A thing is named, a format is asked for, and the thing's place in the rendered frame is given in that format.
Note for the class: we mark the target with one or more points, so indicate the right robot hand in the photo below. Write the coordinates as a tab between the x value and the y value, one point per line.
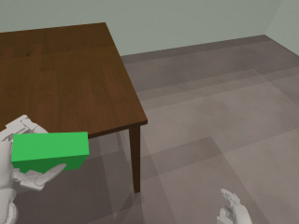
237	215

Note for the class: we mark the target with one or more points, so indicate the table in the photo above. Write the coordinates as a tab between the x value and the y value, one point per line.
70	79

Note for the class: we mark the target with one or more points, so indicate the left robot forearm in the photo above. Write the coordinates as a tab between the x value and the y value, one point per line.
8	210

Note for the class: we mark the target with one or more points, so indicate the sponge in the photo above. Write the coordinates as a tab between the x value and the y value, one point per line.
42	151

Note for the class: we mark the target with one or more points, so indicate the left robot hand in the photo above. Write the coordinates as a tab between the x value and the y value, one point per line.
32	179

